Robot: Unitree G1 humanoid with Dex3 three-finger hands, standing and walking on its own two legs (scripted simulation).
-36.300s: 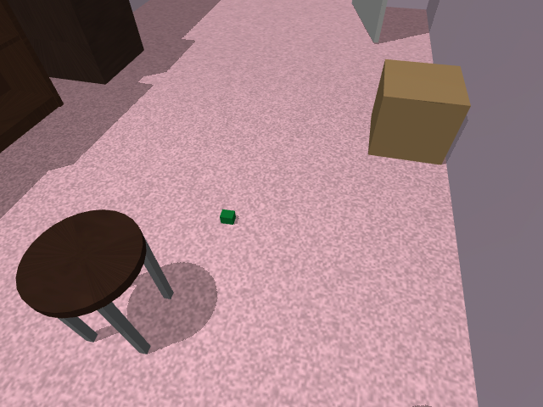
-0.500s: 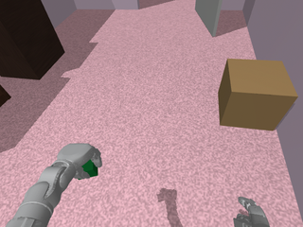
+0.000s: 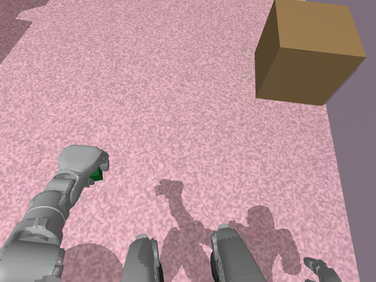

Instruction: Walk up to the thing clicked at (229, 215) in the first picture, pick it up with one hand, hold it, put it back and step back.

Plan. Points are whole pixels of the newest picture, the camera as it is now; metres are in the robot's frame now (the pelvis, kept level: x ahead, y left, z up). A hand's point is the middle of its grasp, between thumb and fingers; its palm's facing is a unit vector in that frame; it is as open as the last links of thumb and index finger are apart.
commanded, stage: crouch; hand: left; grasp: from above
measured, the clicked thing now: (88, 170) +0.42 +0.23 -0.14
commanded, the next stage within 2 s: lower in 1.66 s
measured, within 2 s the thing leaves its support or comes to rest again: neither
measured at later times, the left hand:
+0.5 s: hand (110, 178) +0.46 +0.22 -0.31, palm faces -0.44 +0.09 -0.89, open 5.4 cm
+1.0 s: hand (116, 179) +0.48 +0.23 -0.41, palm faces -0.47 +0.08 -0.88, open 5.4 cm
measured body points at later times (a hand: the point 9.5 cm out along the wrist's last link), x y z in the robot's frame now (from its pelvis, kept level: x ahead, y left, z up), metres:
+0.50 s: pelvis -0.02 +0.01 -0.18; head +0.20 +0.04 +0.21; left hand +0.47 +0.22 -0.26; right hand +0.01 -0.27 -0.30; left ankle +0.06 +0.12 -0.61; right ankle +0.06 -0.15 -0.61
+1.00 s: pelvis -0.03 +0.00 -0.26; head +0.22 +0.05 +0.11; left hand +0.50 +0.22 -0.36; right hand +0.00 -0.28 -0.36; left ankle +0.06 +0.12 -0.61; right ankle +0.06 -0.15 -0.61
